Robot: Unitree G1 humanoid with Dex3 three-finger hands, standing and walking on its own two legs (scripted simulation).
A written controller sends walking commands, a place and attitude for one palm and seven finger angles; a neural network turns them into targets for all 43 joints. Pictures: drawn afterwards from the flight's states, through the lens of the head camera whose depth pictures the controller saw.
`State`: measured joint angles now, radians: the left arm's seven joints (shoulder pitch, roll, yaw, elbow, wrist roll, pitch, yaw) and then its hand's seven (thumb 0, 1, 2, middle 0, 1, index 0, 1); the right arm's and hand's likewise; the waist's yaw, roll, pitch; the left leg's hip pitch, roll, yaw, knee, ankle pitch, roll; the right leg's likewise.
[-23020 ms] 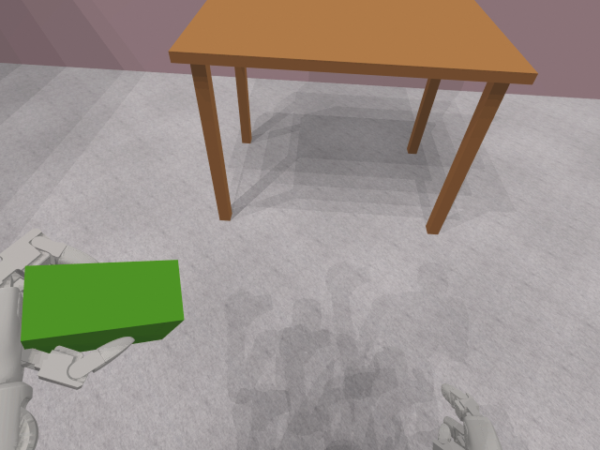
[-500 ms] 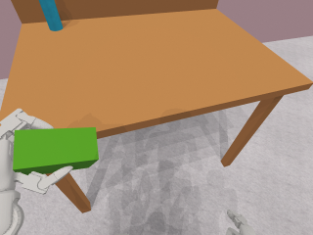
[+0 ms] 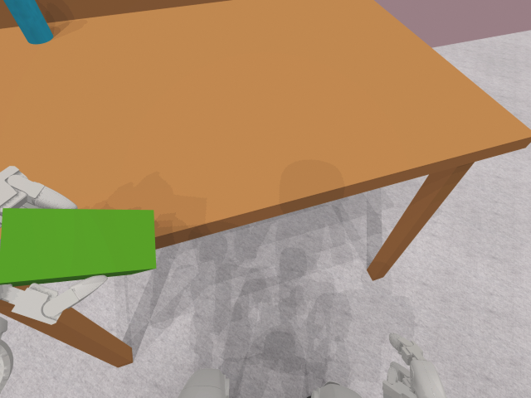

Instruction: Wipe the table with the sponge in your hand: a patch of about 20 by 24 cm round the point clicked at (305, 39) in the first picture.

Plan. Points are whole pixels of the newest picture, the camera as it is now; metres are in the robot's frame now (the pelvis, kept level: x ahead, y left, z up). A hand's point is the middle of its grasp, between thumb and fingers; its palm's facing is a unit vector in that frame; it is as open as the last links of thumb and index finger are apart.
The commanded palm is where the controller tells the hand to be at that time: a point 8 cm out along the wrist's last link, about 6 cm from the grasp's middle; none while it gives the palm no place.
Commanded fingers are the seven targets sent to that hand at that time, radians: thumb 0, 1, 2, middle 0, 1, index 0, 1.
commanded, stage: shuffle to correct the standing spot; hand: left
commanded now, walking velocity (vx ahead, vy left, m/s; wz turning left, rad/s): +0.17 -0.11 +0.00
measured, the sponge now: (102, 247) +0.24 +0.21 +0.15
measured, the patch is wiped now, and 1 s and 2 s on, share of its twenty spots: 0.00 0.00 0.00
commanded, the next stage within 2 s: come to a stop and stand still in 0.36 s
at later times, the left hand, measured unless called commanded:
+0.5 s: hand (186, 190) +0.31 +0.13 +0.18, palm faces +0.41 -0.80 -0.45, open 10.1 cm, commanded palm +0.25 +0.16 +0.20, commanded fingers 0.00 0.10 1.30 -1.20 -1.60 -1.20 -1.60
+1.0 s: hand (201, 173) +0.34 +0.12 +0.18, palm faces +0.37 -0.85 -0.38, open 10.1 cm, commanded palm +0.28 +0.16 +0.20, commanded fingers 0.00 0.10 1.30 -1.20 -1.60 -1.20 -1.60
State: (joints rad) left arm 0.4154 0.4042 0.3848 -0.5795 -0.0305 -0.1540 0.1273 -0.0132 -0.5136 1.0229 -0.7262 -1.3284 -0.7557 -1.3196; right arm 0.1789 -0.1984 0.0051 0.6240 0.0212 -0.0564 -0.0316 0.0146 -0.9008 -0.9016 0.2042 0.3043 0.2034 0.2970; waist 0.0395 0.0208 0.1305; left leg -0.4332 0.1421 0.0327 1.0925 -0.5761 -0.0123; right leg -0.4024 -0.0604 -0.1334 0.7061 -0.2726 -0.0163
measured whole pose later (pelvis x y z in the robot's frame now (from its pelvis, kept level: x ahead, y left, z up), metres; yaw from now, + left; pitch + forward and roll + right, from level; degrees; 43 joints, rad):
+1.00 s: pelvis +0.12 -0.11 +0.02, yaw -1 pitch -1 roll +0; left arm 0.48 0.36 0.30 -0.52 -0.05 -0.11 0.16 -0.01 -0.51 1.02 -0.72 -1.33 -0.76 -1.32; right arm 0.18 -0.21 0.03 0.55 0.01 -0.05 -0.06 0.01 -0.90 -0.90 0.20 0.30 0.20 0.30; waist 0.01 0.00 0.05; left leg -0.31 0.02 0.04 0.57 -0.25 0.00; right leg -0.25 0.01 -0.13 0.57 -0.30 -0.07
